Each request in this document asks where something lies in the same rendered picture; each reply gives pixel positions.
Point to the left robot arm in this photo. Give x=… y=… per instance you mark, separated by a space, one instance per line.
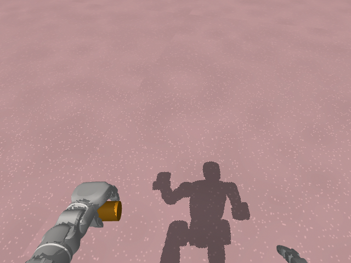
x=62 y=241

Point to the can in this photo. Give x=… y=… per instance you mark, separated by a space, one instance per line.
x=110 y=211

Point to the right robot hand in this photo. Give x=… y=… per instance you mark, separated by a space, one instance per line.
x=290 y=255

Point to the left robot hand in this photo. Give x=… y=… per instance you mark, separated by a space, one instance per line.
x=96 y=194

